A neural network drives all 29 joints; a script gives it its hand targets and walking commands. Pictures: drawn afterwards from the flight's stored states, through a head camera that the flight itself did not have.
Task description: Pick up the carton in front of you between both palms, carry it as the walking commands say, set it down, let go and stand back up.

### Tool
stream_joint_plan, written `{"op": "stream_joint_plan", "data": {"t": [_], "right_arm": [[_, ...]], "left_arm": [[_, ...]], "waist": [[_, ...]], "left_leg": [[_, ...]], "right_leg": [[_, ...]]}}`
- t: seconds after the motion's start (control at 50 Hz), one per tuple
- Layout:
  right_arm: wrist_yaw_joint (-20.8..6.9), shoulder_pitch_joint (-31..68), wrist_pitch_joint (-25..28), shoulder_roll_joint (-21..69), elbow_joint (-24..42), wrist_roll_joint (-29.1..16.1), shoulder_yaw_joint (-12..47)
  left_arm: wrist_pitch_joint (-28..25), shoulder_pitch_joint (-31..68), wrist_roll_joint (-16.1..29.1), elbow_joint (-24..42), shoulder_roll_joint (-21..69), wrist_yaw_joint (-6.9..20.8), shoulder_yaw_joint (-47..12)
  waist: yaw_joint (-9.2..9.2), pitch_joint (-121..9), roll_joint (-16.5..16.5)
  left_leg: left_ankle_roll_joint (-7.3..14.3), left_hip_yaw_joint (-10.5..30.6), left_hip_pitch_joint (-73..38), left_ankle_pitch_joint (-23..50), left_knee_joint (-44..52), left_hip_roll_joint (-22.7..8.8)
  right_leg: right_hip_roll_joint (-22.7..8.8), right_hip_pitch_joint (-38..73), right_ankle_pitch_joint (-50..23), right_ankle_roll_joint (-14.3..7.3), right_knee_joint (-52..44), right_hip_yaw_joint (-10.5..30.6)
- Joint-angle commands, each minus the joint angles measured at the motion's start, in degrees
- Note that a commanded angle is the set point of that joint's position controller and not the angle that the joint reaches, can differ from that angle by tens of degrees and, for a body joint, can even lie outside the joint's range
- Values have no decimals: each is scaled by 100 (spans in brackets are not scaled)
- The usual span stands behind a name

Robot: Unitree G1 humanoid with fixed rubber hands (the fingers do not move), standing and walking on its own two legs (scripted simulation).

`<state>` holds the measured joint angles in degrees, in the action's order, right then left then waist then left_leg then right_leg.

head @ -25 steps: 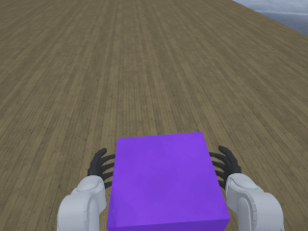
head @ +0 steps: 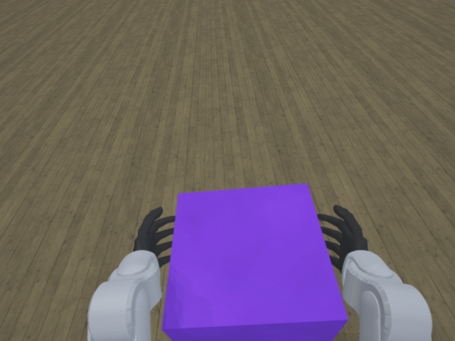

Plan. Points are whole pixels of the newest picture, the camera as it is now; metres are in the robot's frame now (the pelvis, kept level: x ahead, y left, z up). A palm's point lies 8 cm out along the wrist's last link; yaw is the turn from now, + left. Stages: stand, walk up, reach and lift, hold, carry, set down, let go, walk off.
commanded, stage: carry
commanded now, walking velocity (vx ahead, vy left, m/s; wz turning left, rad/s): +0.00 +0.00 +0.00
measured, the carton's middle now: (249, 280) +0.25 +0.00 +0.01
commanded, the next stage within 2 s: hold in 2.00 s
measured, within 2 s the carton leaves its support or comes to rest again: neither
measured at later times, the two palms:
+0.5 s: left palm (157, 210) +0.36 +0.16 +0.07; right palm (319, 205) +0.36 -0.14 +0.07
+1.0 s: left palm (160, 212) +0.37 +0.17 +0.04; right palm (312, 208) +0.37 -0.13 +0.04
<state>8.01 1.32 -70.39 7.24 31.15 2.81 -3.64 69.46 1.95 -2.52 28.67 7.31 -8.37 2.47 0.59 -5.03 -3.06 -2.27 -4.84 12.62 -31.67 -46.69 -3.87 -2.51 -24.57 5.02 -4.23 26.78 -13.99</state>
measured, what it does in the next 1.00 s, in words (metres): steps on the spot: left foot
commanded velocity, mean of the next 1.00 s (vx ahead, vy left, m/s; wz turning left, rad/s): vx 0.00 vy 0.00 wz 0.00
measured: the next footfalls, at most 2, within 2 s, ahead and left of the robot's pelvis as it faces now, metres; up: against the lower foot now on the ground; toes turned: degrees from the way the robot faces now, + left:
left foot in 0.12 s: +0.07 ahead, +0.13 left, +0.00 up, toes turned -1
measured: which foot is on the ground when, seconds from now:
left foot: up 0.00-0.10, down 0.12-1.00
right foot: down 0.00-1.00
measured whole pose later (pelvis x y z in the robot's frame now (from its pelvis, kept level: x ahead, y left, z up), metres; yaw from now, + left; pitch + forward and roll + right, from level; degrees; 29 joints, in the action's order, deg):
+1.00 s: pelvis +0.08 +0.02 +0.00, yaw +0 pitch +2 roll +0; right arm 2.3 11.7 -38.2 8.0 -11.1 13.6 -9.3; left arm 38.5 12.6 -13.7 -12.1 8.2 -2.8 10.0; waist 0.0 -4.7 -0.5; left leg 0.3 -8.5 10.9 -20.4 -29.5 -2.7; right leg -4.3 -17.6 14.5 -0.9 30.4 -11.5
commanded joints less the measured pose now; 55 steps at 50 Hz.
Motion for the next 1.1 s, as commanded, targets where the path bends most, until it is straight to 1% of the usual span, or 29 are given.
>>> {"op": "stream_joint_plan", "data": {"t": [0.0,0.02,0.04,0.06,0.08,0.1,0.12,0.14,0.16,0.18,0.24,0.28,0.32,0.4,0.46,0.52,0.64,0.76,0.8,0.86,0.92,0.98,1.02,1.08], "right_arm": [[-653,2066,49,4553,552,-1641,3814],[-692,2101,97,4752,511,-1630,3867],[-723,2061,147,4875,488,-1603,3900],[-745,1992,191,4947,469,-1566,3911],[-765,1902,224,4972,457,-1525,3906],[-785,1809,236,4948,448,-1481,3883],[-806,1786,242,4883,430,-1445,3860],[-799,1747,221,4702,495,-1383,3799],[-812,1834,192,4553,330,-1280,3713],[-831,1745,174,4431,167,-1262,3662],[-898,1612,198,4083,-239,-1160,3502],[-954,1685,273,3938,-487,-1106,3389],[-1013,1799,413,3861,-785,-1035,3249],[-1134,2104,846,4105,-1083,-1008,3284],[-1225,2260,1167,4282,-1240,-965,3330],[-1305,2290,1471,4267,-1512,-827,3219],[-1437,2443,2141,4144,-2343,-457,2752],[-1631,2967,2934,4268,-3400,-172,2297],[-1714,3203,3214,4411,-3705,-139,2248],[-1847,3518,3494,4797,-3964,-179,2364],[-1948,3640,3542,5152,-3976,-268,2554],[-1977,3585,3373,5379,-3727,-419,2805],[-1965,3472,3209,5379,-3625,-442,2828],[-1953,3320,3062,5251,-3663,-352,2671]], "left_arm": [[-42,1851,1678,648,4587,761,-3439],[-85,1939,1694,665,4763,822,-3468],[-124,1936,1709,694,4862,874,-3511],[-157,1945,1721,729,4899,913,-3561],[-181,1943,1727,757,4903,944,-3616],[-197,1924,1712,759,4895,970,-3671],[-196,1928,1666,749,4827,996,-3687],[-162,1850,1611,763,4660,987,-3671],[-144,2002,1572,667,4574,983,-3676],[-124,1930,1522,555,4417,979,-3637],[-135,1790,1316,181,4048,983,-3509],[-212,1817,1188,-109,3915,1007,-3385],[-350,1898,1058,-435,3842,1041,-3219],[-769,2210,1012,-721,4061,1164,-3202],[-1086,2371,1000,-871,4213,1278,-3229],[-1386,2394,879,-1162,4193,1375,-3113],[-2053,2566,522,-2063,4104,1516,-2675],[-2854,3043,231,-3173,4236,1709,-2216],[-3138,3268,188,-3482,4379,1791,-2161],[-3420,3557,205,-3764,4750,1927,-2238],[-3464,3661,276,-3775,5090,2029,-2405],[-3290,3587,408,-3530,5308,2058,-2641],[-3125,3460,433,-3443,5312,2046,-2667],[-2979,3293,355,-3493,5195,2032,-2529]], "waist": [[-28,-1700,1140],[-14,-1698,1211],[-3,-1794,1239],[-29,-1894,1131],[-68,-1894,977],[-73,-1851,852],[-77,-1694,703],[-37,-1485,433],[-36,-1328,186],[-43,-1234,110],[-53,-1269,95],[-52,-1320,123],[-49,-1311,135],[-61,-1370,146],[-69,-1482,184],[-72,-1534,215],[-68,-1425,237],[-58,-1318,272],[-57,-1297,273],[-58,-1315,282],[-61,-1389,289],[-63,-1469,289],[-62,-1490,291],[-58,-1432,293]], "left_leg": [[139,249,736,-213,889,-110],[141,66,487,116,1248,54],[141,-18,291,481,1466,71],[145,-108,64,986,1805,49],[123,-180,-202,1718,2266,-14],[91,-156,-477,2245,2461,-116],[73,51,-389,2387,2610,-391],[88,250,-220,2783,2450,-633],[110,180,-237,3227,2213,-680],[119,172,-172,3465,2139,-679],[151,187,-186,4479,1942,-631],[156,153,-250,4894,1828,-610],[163,129,-267,5071,1790,-605],[188,102,-303,5086,1743,-596],[205,88,-346,4881,1717,-574],[215,82,-374,4653,1726,-557],[239,94,-365,4232,1837,-554],[272,108,-289,3652,1988,-528],[281,117,-263,3418,2051,-519],[294,134,-248,3181,2110,-514],[302,141,-257,3108,2114,-515],[303,145,-273,3125,2084,-520],[304,148,-268,3130,2066,-524],[311,149,-210,3077,2070,-526]], "right_leg": [[-1599,2377,-2076,-285,-1024,1679],[-1460,2258,-1607,-210,-1093,1504],[-1407,2237,-1299,-200,-1076,1371],[-1324,2170,-1067,-168,-979,1199],[-1223,2012,-901,-92,-870,1013],[-1102,1789,-575,0,-791,891],[-990,1696,-237,154,-715,754],[-824,1663,-441,263,-488,674],[-788,1569,-1024,296,-321,725],[-793,1573,-1481,311,-152,742],[-796,1658,-2279,318,331,765],[-752,1610,-2406,329,481,728],[-712,1573,-2321,345,549,704],[-694,1605,-2157,346,607,734],[-704,1685,-2092,331,621,762],[-717,1716,-2012,322,609,778],[-735,1650,-1735,314,478,816],[-748,1636,-1385,304,302,852],[-747,1636,-1203,303,237,859],[-747,1652,-1016,300,171,874],[-757,1676,-968,298,152,885],[-771,1681,-1008,299,160,887],[-775,1664,-1029,301,164,880],[-777,1608,-1001,304,142,877]]}}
